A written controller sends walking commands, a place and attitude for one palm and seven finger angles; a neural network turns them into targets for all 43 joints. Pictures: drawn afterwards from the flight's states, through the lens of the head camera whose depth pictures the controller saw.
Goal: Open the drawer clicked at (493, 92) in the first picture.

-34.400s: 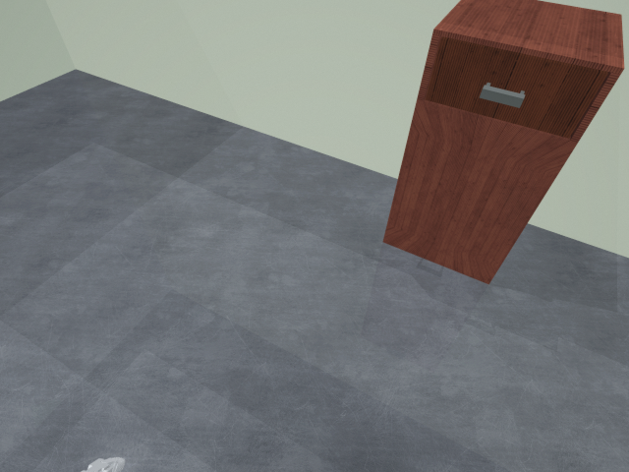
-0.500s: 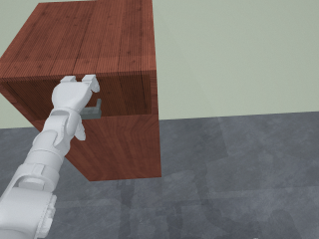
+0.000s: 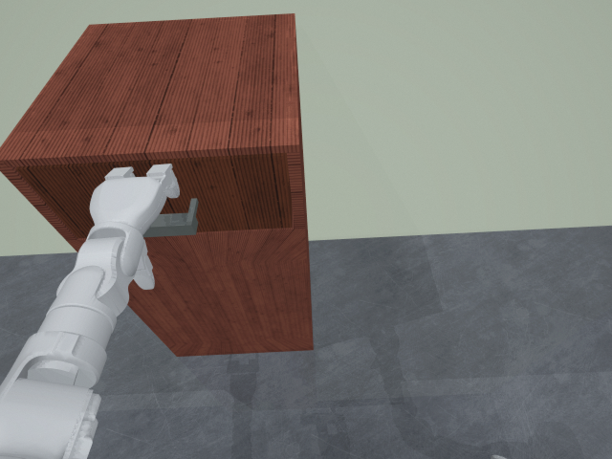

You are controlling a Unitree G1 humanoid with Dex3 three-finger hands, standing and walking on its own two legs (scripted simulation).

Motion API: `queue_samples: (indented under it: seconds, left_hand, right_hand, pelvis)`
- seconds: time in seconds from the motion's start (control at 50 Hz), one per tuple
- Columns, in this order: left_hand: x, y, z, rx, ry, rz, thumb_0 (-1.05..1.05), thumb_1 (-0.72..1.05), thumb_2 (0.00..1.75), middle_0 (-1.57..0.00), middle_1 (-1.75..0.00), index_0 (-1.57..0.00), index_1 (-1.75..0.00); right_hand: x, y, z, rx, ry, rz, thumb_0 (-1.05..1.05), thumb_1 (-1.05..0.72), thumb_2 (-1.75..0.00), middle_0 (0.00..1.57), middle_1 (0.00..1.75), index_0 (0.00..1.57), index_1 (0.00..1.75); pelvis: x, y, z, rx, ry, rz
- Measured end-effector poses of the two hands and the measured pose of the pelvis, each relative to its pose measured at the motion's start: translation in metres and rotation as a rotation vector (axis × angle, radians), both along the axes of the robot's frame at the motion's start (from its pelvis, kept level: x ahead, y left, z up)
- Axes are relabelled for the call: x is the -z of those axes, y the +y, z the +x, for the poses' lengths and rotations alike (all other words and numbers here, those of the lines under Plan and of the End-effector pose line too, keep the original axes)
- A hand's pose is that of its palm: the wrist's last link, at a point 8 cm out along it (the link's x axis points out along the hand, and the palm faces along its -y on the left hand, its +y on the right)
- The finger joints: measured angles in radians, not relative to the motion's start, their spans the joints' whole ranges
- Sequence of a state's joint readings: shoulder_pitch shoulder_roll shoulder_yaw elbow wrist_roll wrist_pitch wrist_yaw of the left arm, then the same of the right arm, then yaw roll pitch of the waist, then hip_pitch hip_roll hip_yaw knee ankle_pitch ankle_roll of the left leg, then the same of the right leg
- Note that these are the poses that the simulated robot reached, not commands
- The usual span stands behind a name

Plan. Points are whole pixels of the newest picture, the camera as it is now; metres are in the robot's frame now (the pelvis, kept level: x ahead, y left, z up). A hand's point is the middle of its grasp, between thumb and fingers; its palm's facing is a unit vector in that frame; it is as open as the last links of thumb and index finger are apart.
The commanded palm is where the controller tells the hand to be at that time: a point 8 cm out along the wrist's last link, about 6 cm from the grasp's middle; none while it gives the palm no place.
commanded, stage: re-aim the fingers above the handle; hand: left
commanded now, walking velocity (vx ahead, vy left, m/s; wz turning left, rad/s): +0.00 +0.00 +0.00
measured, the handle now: (165, 215) +0.48 +0.27 +0.00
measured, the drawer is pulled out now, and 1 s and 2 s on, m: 0.00 0.00 0.00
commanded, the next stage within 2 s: lower the fingers behind the handle in 0.46 s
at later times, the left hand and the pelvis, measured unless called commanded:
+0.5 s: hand (156, 225) +0.42 +0.24 +0.06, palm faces -0.11 -0.01 -0.99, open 13.7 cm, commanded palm +0.40 +0.25 +0.12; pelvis +0.00 +0.00 +0.00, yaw -1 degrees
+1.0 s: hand (172, 230) +0.43 +0.23 +0.03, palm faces -0.07 -0.03 -1.00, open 13.8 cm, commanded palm +0.41 +0.25 +0.09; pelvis -0.01 +0.00 -0.01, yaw -1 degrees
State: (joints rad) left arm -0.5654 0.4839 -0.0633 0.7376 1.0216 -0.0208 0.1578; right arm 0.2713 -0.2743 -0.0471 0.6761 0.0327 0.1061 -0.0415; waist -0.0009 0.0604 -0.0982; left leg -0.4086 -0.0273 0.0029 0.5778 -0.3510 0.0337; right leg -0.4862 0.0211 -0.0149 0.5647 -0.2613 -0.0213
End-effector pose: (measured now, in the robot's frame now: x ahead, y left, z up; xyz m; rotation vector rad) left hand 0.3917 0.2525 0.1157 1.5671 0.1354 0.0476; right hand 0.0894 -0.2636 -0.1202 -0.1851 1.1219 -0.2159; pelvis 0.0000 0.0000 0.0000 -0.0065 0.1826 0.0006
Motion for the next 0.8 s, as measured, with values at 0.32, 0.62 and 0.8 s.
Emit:
queue_samples:
  seconds: [0.32, 0.62, 0.8]
  left_hand:
    - [-0.021, -0.009, 0.021, 0.011, -0.100, 0.019, 0.00, -0.49, 0.30, -0.34, -1.21, -0.34, -1.23]
    - [0.006, -0.017, 0.001, 0.111, -0.037, -0.018, 0.00, -0.49, 0.30, -0.33, -1.20, -0.32, -1.21]
    - [0.009, 0.001, 0.009, -0.035, -0.050, 0.037, 0.00, -0.49, 0.30, -0.32, -1.20, -0.31, -1.20]
  right_hand:
    - [0.008, 0.006, -0.002, 0.000, 0.001, 0.023, 0.01, -0.90, -0.90, 0.20, 0.30, 0.20, 0.30]
    - [0.003, -0.001, -0.018, 0.019, 0.024, -0.014, 0.01, -0.90, -0.90, 0.20, 0.30, 0.20, 0.30]
    - [0.009, 0.002, -0.019, 0.013, 0.028, 0.011, 0.01, -0.90, -0.90, 0.20, 0.30, 0.20, 0.30]
  pelvis:
    - [0.003, -0.001, -0.003, 0.004, 0.022, 0.004]
    - [0.003, -0.002, -0.006, 0.006, 0.013, 0.002]
    - [0.005, 0.001, -0.010, 0.005, 0.034, 0.003]
